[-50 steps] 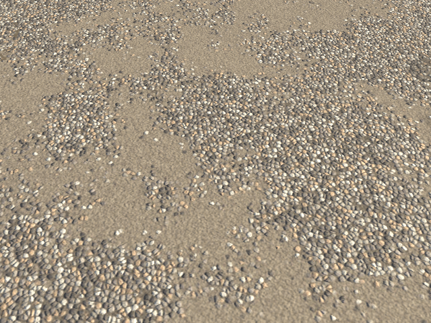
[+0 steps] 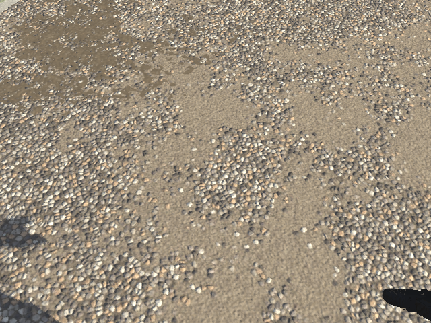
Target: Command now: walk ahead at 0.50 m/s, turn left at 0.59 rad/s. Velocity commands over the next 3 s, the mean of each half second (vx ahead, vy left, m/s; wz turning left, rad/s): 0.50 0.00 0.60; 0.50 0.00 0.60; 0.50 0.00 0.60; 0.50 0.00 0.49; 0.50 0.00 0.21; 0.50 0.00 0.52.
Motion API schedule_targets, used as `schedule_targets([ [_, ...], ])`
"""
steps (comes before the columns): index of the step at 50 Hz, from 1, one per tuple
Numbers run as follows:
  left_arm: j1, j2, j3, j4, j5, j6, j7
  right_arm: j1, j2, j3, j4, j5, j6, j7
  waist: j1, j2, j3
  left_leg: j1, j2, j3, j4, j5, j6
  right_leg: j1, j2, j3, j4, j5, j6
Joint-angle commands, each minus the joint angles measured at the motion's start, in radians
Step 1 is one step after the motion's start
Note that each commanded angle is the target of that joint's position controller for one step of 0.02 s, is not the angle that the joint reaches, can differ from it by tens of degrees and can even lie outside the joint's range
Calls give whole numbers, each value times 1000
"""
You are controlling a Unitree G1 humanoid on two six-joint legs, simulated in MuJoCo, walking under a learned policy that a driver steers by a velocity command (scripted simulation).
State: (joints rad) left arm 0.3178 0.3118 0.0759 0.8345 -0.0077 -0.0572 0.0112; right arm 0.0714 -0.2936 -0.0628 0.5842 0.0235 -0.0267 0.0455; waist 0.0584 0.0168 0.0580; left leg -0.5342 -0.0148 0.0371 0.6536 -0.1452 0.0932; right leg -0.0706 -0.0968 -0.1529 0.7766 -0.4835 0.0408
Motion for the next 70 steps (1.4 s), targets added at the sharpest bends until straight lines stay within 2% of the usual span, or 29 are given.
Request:
schedule_targets([
  [1,-76,138,8,-161,-17,-73,-19,341,-230,-74,-9,-5,-18,-9,-185,114,-400,913,338,-797,-346,-197,284,-754,77,261,633,-53,-29],
  [2,-123,134,3,-177,-32,-86,-24,310,-191,-62,-1,-7,-26,-10,-165,89,-263,778,300,-650,-349,-155,246,-774,42,238,574,29,-48],
  [3,-126,120,0,-167,-11,-88,-15,241,-168,-53,-6,-7,-29,-11,-114,0,-181,617,254,-543,-353,-61,212,-719,2,235,483,99,-47],
  [5,-97,133,12,-156,16,-67,-10,155,-129,-37,-30,-22,-31,-17,-46,34,-127,419,200,-438,-390,110,194,-588,-33,238,381,166,-32],
  [8,-105,96,4,-157,27,-42,-6,162,-142,-41,-11,-18,-39,-32,-33,31,-107,313,169,-362,-420,236,208,-551,-16,213,273,236,10],
  [13,-295,45,-19,-203,21,-46,-16,235,-161,-47,32,-5,-29,-56,-102,57,-65,274,102,-296,-404,136,143,-506,48,206,-87,530,31],
  [17,-379,71,-13,-231,3,-61,-35,295,-166,-50,66,5,-20,-61,-131,73,-51,324,131,-380,-350,47,123,-441,88,226,-235,554,13],
  [20,-337,103,4,-228,-1,-72,-40,290,-161,-51,73,3,-11,-64,-100,113,-57,390,156,-464,-265,53,99,-372,98,236,-285,430,-23],
  [22,-181,137,27,-195,9,-80,-30,271,-113,-35,63,-2,-8,-62,-18,110,-137,356,90,-436,-110,112,52,-130,71,230,-337,422,-77],
  [23,-33,191,42,-184,25,-82,-20,276,-55,-13,43,-17,-12,-59,40,2,-276,235,26,-350,166,-18,12,127,-99,388,-319,386,-141],
  [24,51,265,61,-147,34,-67,-24,416,-7,3,16,13,-21,-60,-20,-340,-388,-124,-103,-219,488,-449,-57,428,-318,857,-410,170,-308],
  [25,37,173,43,-158,6,-62,-30,409,-113,-14,42,22,-22,-63,1,-256,-325,-254,-19,-238,626,-431,-73,395,-333,951,-464,-54,-300],
  [26,-1,110,26,-168,4,-56,-24,294,-167,-31,35,15,-16,-62,30,-157,-200,-280,16,-220,657,-333,-81,279,-285,783,-477,-38,-253],
  [28,-78,74,10,-164,19,-45,-21,202,-147,-35,11,-6,-11,-60,-1,-90,-78,-228,73,-185,595,-215,-89,71,-202,556,-512,201,-218],
  [30,-95,56,4,-152,22,-50,-17,214,-107,-33,9,7,-2,-49,-33,-136,-55,-158,107,-164,542,-172,-87,-18,-155,419,-560,307,-204],
  [35,-78,107,23,-105,15,-58,-15,147,-56,-19,-19,-1,9,-41,-35,-96,-35,-215,129,-140,392,-51,-107,-10,-173,251,-615,504,-236],
  [39,-69,132,26,-81,10,-45,-9,42,-38,-8,-35,0,-5,-16,1,-82,-12,-165,117,-83,167,144,-96,13,-142,103,-616,568,-201],
  [43,-16,167,34,-48,-7,-26,-7,-63,-34,-4,-75,4,-8,8,30,-78,25,-136,96,-22,27,132,-63,93,-172,37,-597,615,-180],
  [46,-19,210,47,-43,-23,-8,0,-31,-77,-26,-87,-3,-2,15,-23,-113,-18,-18,25,46,-16,-12,-6,161,-184,-17,-454,1010,-153],
  [48,-38,215,48,-49,-30,6,8,209,-152,-71,-29,-3,6,4,-166,-101,-150,318,-56,78,-97,13,59,85,-148,-66,-126,1174,-115],
  [49,-22,171,29,-65,-7,1,12,379,-224,-104,13,2,17,-16,-236,-9,-240,634,28,-88,-110,26,111,-162,-110,-62,173,876,-73],
  [50,67,23,-19,-129,31,-23,-3,328,-336,-112,1,9,8,-23,-93,265,-320,923,288,-667,-202,-141,291,-605,96,22,520,-79,-18],
  [51,-35,107,-9,-141,-1,-60,-17,363,-255,-87,-27,3,-9,-17,-177,153,-440,955,342,-869,-338,-279,320,-706,104,242,622,-109,-29],
  [52,-127,149,2,-172,-36,-77,-24,332,-202,-70,-9,-5,-25,-13,-183,102,-290,856,315,-725,-360,-207,269,-777,61,242,599,-6,-46],
  [54,-134,134,-1,-161,2,-87,-13,211,-153,-52,-17,-6,-32,-15,-95,2,-149,576,232,-517,-367,6,211,-672,-7,237,427,129,-44],
  [55,-113,141,5,-154,12,-77,-13,170,-131,-43,-30,-18,-33,-19,-59,20,-130,486,203,-462,-387,96,202,-604,-25,244,385,162,-37],
  [59,-134,94,-4,-161,28,-41,-12,175,-148,-45,-6,-15,-40,-40,-38,21,-89,320,160,-359,-428,245,210,-546,-9,210,225,253,21],
  [64,-331,47,-26,-209,18,-46,-25,248,-169,-51,39,-4,-27,-61,-113,52,-49,258,90,-299,-407,116,136,-459,66,198,-140,558,35],
  [70,-353,105,0,-230,0,-66,-41,295,-161,-52,79,4,-12,-67,-105,101,-50,390,149,-459,-268,50,100,-377,94,241,-278,447,-17],
])
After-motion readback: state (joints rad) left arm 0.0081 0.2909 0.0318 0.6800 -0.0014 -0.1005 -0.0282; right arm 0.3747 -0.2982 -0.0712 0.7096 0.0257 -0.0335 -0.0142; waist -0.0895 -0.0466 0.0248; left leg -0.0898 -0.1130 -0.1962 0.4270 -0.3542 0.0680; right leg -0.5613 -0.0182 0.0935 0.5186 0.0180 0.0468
